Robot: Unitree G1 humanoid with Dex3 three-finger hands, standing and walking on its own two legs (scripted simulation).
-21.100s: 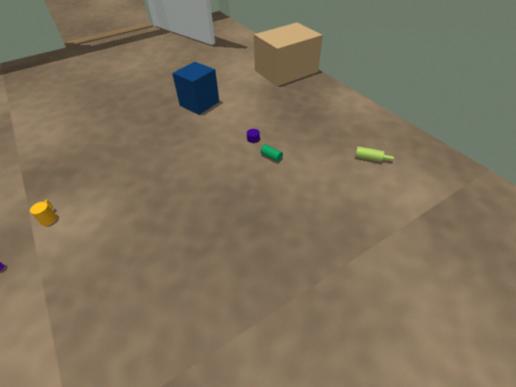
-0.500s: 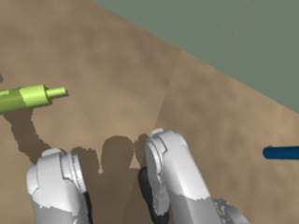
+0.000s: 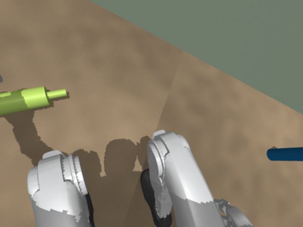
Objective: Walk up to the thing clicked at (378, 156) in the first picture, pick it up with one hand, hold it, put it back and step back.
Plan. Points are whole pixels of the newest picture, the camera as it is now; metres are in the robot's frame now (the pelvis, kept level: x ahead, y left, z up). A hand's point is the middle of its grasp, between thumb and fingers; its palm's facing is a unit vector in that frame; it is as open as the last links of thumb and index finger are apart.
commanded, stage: rise first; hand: left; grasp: from above
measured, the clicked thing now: (31, 98) +0.50 +0.28 -0.29
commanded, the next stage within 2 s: approach in 0.28 s
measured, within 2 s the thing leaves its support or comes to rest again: neither
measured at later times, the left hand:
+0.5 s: hand out of the picture +0.44 +0.34 -0.18, palm faces -0.47 -0.07 -0.88, open 14.0 cm
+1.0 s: hand (5, 94) +0.47 +0.30 -0.17, palm faces -0.49 -0.09 -0.87, open 14.1 cm
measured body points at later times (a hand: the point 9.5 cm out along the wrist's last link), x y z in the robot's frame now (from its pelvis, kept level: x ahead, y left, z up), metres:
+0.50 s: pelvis +0.00 +0.00 +0.00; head +0.24 +0.10 +0.37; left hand +0.46 +0.34 -0.13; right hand +0.07 -0.26 -0.09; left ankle +0.08 +0.13 -0.29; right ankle +0.10 -0.11 -0.29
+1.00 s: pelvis +0.00 +0.00 +0.00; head +0.25 +0.07 +0.37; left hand +0.49 +0.31 -0.12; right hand +0.03 -0.26 -0.10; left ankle +0.08 +0.13 -0.29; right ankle +0.10 -0.11 -0.29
